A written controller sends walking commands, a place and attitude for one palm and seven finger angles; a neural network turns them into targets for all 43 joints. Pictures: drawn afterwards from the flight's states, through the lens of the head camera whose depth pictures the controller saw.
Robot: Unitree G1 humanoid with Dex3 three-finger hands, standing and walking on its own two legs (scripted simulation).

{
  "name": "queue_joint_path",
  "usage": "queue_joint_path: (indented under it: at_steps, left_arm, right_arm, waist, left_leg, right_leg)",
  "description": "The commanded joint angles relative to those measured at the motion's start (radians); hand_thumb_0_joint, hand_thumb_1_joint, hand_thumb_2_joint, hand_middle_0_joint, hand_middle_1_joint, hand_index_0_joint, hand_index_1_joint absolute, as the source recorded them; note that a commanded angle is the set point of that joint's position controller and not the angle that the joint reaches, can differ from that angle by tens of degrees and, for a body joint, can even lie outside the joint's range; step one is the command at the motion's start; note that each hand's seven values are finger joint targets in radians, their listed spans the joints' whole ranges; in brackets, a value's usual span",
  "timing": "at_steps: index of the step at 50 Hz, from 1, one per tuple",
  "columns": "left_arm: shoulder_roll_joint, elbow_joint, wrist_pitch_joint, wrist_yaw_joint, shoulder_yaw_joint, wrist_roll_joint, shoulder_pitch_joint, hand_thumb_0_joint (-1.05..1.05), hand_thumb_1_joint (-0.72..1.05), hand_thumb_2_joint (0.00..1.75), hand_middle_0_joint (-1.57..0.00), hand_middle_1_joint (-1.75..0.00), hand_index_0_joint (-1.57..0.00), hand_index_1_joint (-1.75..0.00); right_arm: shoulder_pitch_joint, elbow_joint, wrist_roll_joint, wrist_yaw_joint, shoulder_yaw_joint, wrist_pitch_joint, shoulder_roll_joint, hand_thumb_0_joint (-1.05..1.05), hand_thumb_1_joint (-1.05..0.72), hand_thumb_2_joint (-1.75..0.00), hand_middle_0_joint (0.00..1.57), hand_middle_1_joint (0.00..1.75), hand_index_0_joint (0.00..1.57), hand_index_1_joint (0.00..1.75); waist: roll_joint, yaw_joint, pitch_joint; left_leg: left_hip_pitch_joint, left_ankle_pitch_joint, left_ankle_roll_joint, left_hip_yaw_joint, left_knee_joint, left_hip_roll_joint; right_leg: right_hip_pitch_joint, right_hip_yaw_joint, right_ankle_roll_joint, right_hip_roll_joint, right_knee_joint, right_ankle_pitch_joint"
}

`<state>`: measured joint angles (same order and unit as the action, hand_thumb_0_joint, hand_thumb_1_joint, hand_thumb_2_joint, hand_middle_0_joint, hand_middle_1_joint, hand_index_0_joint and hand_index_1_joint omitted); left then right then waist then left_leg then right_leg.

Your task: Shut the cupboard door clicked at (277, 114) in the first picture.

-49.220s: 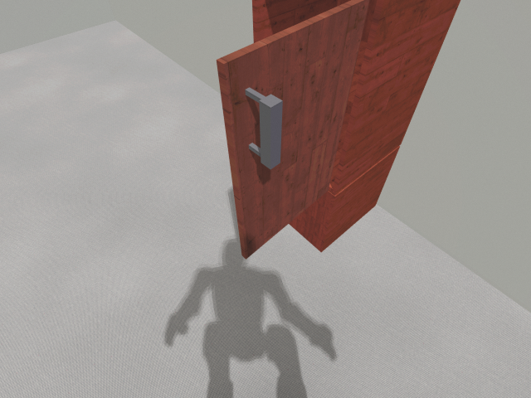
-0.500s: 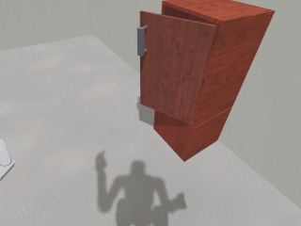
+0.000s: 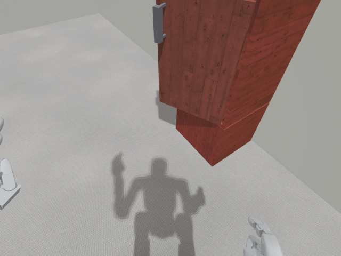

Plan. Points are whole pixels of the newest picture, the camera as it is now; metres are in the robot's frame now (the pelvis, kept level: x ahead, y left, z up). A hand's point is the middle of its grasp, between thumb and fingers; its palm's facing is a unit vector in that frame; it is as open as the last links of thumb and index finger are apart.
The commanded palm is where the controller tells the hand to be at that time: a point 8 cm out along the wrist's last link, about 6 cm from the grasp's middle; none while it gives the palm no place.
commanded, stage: stop stepping back and stand still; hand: left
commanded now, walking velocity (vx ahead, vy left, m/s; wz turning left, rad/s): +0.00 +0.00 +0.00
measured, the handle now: (161, 23) +0.93 +0.08 +0.12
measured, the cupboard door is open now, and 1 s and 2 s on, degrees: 25 25 25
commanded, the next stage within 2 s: let the arm hang, fingers relaxed in 0.02 s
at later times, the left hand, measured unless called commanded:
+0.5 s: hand out of the picture +0.01 +0.19 -0.17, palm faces +0.04 -0.98 -0.19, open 7.0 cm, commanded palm none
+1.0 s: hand out of the picture -0.03 +0.22 -0.17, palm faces +0.03 -0.98 -0.22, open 7.4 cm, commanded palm none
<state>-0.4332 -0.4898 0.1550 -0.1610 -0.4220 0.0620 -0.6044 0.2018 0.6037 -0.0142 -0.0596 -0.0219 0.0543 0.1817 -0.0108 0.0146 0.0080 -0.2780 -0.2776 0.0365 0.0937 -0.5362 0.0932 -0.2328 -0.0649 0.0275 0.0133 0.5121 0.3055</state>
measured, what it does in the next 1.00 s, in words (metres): stands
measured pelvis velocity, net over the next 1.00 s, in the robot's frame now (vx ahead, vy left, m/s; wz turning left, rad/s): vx -0.04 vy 0.03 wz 0.00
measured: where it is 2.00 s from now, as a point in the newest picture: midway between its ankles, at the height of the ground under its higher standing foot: outside the picture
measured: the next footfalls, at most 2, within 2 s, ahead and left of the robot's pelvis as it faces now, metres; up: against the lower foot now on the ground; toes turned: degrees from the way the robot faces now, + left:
none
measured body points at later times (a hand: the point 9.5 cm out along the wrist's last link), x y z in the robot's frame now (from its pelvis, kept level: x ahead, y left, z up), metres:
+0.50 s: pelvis -0.04 +0.01 +0.00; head -0.02 +0.03 +0.45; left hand +0.00 +0.25 -0.15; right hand +0.01 -0.24 -0.14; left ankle +0.00 +0.14 -0.73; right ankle -0.02 -0.10 -0.73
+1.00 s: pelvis -0.04 +0.03 +0.01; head -0.04 +0.03 +0.46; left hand -0.03 +0.27 -0.15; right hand -0.04 -0.20 -0.15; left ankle +0.00 +0.14 -0.73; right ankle -0.02 -0.10 -0.73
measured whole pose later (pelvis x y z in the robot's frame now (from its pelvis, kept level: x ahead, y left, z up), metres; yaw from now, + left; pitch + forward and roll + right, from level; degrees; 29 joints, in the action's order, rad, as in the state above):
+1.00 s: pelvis -0.04 +0.03 +0.01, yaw +0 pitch -2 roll +0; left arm -0.18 1.12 -0.01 -0.02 -0.01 -0.01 -0.28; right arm 0.29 1.10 0.02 -0.02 0.02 -0.02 0.17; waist -0.01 0.01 -0.02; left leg -0.21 -0.18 -0.02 0.12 -0.42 0.04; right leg -0.18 -0.04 -0.01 -0.03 0.42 0.21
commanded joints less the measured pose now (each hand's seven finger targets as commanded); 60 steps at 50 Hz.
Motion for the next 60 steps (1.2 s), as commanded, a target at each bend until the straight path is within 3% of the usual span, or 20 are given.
queue_joint_path:
  at_steps: [1,4,5,6,7,8,10,11,13,14,16,19,21,25,29,32,37,43,51,60]
  left_arm:
    - [-0.184,-0.204,0.054,-0.035,-0.129,-0.010,0.064,0.00,0.90,0.90,-0.20,-0.30,-0.20,-0.30]
    - [-0.201,-0.228,0.059,-0.039,-0.135,-0.015,0.108,0.00,0.90,0.90,-0.20,-0.30,-0.20,-0.30]
    - [-0.182,-0.214,0.062,-0.039,-0.121,-0.017,0.101,0.00,0.90,0.90,-0.20,-0.30,-0.20,-0.30]
    - [-0.008,0.533,-0.082,0.113,0.331,-0.080,0.168,0.00,0.90,0.90,-0.20,-0.30,-0.20,-0.30]
    - [0.016,0.569,-0.153,0.146,0.315,-0.072,0.172,0.00,0.90,0.90,-0.20,-0.30,-0.20,-0.30]
    - [0.037,0.578,-0.172,0.157,0.320,-0.072,0.172,0.00,0.90,0.90,-0.20,-0.30,-0.20,-0.30]
    - [0.038,0.673,-0.160,0.167,0.330,-0.080,0.242,0.00,0.90,0.90,-0.20,-0.30,-0.20,-0.30]
    - [0.025,0.723,-0.157,0.169,0.338,-0.082,0.271,0.00,0.90,0.90,-0.20,-0.30,-0.20,-0.30]
    - [0.004,0.841,-0.148,0.166,0.346,-0.090,0.315,0.00,0.90,0.90,-0.20,-0.30,-0.20,-0.30]
    - [-0.007,0.899,-0.147,0.161,0.354,-0.091,0.338,0.00,0.90,0.90,-0.20,-0.30,-0.20,-0.30]
    - [0.011,1.006,-0.154,0.153,0.370,-0.088,0.360,0.00,0.90,0.90,-0.20,-0.30,-0.20,-0.30]
    - [0.038,1.136,-0.160,0.143,0.389,-0.083,0.347,0.00,0.90,0.90,-0.20,-0.30,-0.20,-0.30]
    - [0.062,1.225,-0.159,0.140,0.392,-0.080,0.324,0.00,0.90,0.90,-0.20,-0.30,-0.20,-0.30]
    - [0.094,1.341,-0.160,0.137,0.380,-0.082,0.298,0.00,0.90,0.90,-0.20,-0.30,-0.20,-0.30]
    - [0.092,1.424,-0.158,0.139,0.381,-0.081,0.297,0.00,0.90,0.90,-0.20,-0.30,-0.20,-0.30]
    - [0.107,1.475,-0.155,0.139,0.384,-0.080,0.288,0.00,0.90,0.90,-0.20,-0.30,-0.20,-0.30]
    - [0.121,1.532,-0.151,0.135,0.387,-0.080,0.268,0.00,0.90,0.90,-0.20,-0.30,-0.20,-0.30]
    - [0.127,1.570,-0.148,0.132,0.387,-0.080,0.266,0.00,0.90,0.90,-0.20,-0.30,-0.20,-0.30]
    - [0.126,1.583,-0.146,0.131,0.386,-0.082,0.278,0.00,0.90,0.90,-0.20,-0.30,-0.20,-0.30]
    - [0.107,1.583,-0.140,0.134,0.379,-0.082,0.312,0.00,0.90,0.90,-0.20,-0.30,-0.20,-0.30]
  right_arm:
    - [-0.054,-0.148,-0.004,-0.030,0.049,0.040,0.118,0.00,-0.90,-0.90,0.20,0.30,0.20,0.30]
    - [-0.065,-0.149,-0.003,-0.036,0.050,0.042,0.125,0.00,-0.90,-0.90,0.20,0.30,0.20,0.30]
    - [-0.066,-0.146,-0.002,-0.037,0.048,0.043,0.121,0.00,-0.90,-0.90,0.20,0.30,0.20,0.30]
    - [-0.152,0.009,-0.005,0.064,0.092,0.098,0.322,0.00,-0.90,-0.90,0.20,0.30,0.20,0.30]
    - [-0.098,0.015,0.000,0.068,0.098,0.046,0.298,0.00,-0.90,-0.90,0.20,0.30,0.20,0.30]
    - [-0.096,0.010,0.005,0.064,0.088,0.025,0.284,0.00,-0.90,-0.90,0.20,0.30,0.20,0.30]
    - [-0.078,0.023,0.018,0.066,0.072,-0.002,0.264,0.00,-0.90,-0.90,0.20,0.30,0.20,0.30]
    - [-0.081,0.029,0.022,0.067,0.065,-0.011,0.265,0.00,-0.90,-0.90,0.20,0.30,0.20,0.30]
    - [-0.063,0.053,0.032,0.063,0.061,-0.025,0.262,0.00,-0.90,-0.90,0.20,0.30,0.20,0.30]
    - [-0.043,0.066,0.034,0.063,0.059,-0.035,0.256,0.00,-0.90,-0.90,0.20,0.30,0.20,0.30]
    - [-0.016,0.108,0.041,0.061,0.050,-0.050,0.227,0.00,-0.90,-0.90,0.20,0.30,0.20,0.30]
    - [-0.009,0.162,0.042,0.058,0.040,-0.058,0.207,0.00,-0.90,-0.90,0.20,0.30,0.20,0.30]
    - [-0.011,0.206,0.040,0.054,0.038,-0.061,0.180,0.00,-0.90,-0.90,0.20,0.30,0.20,0.30]
    - [0.029,0.275,0.041,0.046,0.048,-0.073,0.141,0.00,-0.90,-0.90,0.20,0.30,0.20,0.30]
    - [0.084,0.331,0.036,0.041,0.057,-0.078,0.135,0.00,-0.90,-0.90,0.20,0.30,0.20,0.30]
    - [0.117,0.369,0.036,0.037,0.060,-0.072,0.129,0.00,-0.90,-0.90,0.20,0.30,0.20,0.30]
    - [0.139,0.415,0.032,0.034,0.061,-0.062,0.122,0.00,-0.90,-0.90,0.20,0.30,0.20,0.30]
    - [0.142,0.453,0.029,0.032,0.060,-0.058,0.114,0.00,-0.90,-0.90,0.20,0.30,0.20,0.30]
    - [0.122,0.467,0.029,0.031,0.060,-0.049,0.110,0.00,-0.90,-0.90,0.20,0.30,0.20,0.30]
    - [0.096,0.463,0.029,0.030,0.065,-0.047,0.137,0.00,-0.90,-0.90,0.20,0.30,0.20,0.30]
  waist:
    - [0.028,0.008,0.176]
    - [-0.029,0.004,0.123]
    - [-0.033,0.003,0.100]
    - [-0.070,0.026,-0.029]
    - [-0.109,0.008,0.033]
    - [-0.142,-0.004,-0.005]
    - [-0.039,-0.021,0.011]
    - [0.043,-0.022,0.004]
    - [0.192,-0.009,0.024]
    - [0.235,0.001,0.033]
    - [0.198,0.010,0.051]
    - [0.022,0.000,0.084]
    - [-0.066,-0.009,0.073]
    - [-0.139,-0.009,0.005]
    - [-0.070,-0.005,-0.062]
    - [-0.001,-0.003,-0.063]
    - [0.031,-0.007,-0.063]
    - [0.034,-0.008,-0.090]
    - [-0.026,-0.012,-0.090]
    - [-0.006,-0.008,-0.075]
  left_leg:
    - [0.070,0.332,-0.038,-0.026,0.013,0.009]
    - [0.053,0.249,-0.039,-0.039,0.042,0.003]
    - [0.045,0.220,-0.042,-0.044,0.054,0.005]
    - [-0.010,0.359,-0.048,-0.061,-0.053,0.038]
    - [-0.013,0.288,-0.052,-0.072,0.005,0.058]
    - [-0.073,0.181,-0.063,-0.086,0.037,0.076]
    - [-0.138,0.112,-0.084,-0.127,0.059,0.076]
    - [-0.137,0.076,-0.081,-0.138,0.061,0.064]
    - [-0.067,0.071,-0.073,-0.132,0.016,0.022]
    - [-0.023,0.093,-0.065,-0.116,-0.008,0.000]
    - [0.034,0.126,-0.057,-0.100,-0.012,-0.019]
    - [0.068,0.208,-0.053,-0.106,0.054,0.006]
    - [0.043,0.151,-0.054,-0.108,0.094,0.015]
    - [0.015,-0.016,-0.048,-0.098,0.131,0.009]
    - [0.003,-0.079,-0.050,-0.104,0.163,0.014]
    - [0.022,-0.073,-0.057,-0.107,0.183,0.022]
    - [0.043,-0.043,-0.065,-0.106,0.209,0.033]
    - [0.047,-0.031,-0.065,-0.102,0.234,0.035]
    - [0.054,0.006,-0.064,-0.100,0.256,0.035]
    - [0.080,0.037,-0.061,-0.095,0.253,0.034]
  right_leg:
    - [0.104,0.116,-0.007,-0.127,-0.038,-0.618]
    - [0.059,0.118,-0.007,-0.121,-0.072,-0.450]
    - [0.046,0.120,-0.007,-0.115,-0.084,-0.389]
    - [-0.082,0.029,0.001,-0.164,0.037,-0.449]
    - [-0.079,0.077,-0.001,-0.138,0.011,-0.289]
    - [-0.086,0.057,-0.013,-0.118,0.015,-0.142]
    - [-0.055,0.045,-0.005,-0.098,0.029,-0.064]
    - [-0.057,0.053,0.001,-0.099,0.007,-0.034]
    - [-0.084,0.110,0.026,-0.137,-0.061,-0.031]
    - [-0.102,0.133,0.044,-0.158,-0.081,-0.051]
    - [-0.109,0.143,0.054,-0.173,-0.090,-0.081]
    - [-0.039,0.115,0.022,-0.133,-0.065,-0.123]
    - [0.001,0.113,0.014,-0.118,-0.087,-0.085]
    - [-0.012,0.113,0.026,-0.113,-0.163,0.005]
    - [-0.045,0.113,0.028,-0.108,-0.209,0.064]
    - [-0.048,0.108,0.024,-0.106,-0.214,0.062]
    - [-0.037,0.101,0.018,-0.102,-0.201,0.011]
    - [-0.034,0.098,0.012,-0.103,-0.198,-0.016]
    - [-0.003,0.093,0.008,-0.105,-0.187,-0.083]
    - [0.009,0.094,0.008,-0.110,-0.201,-0.101]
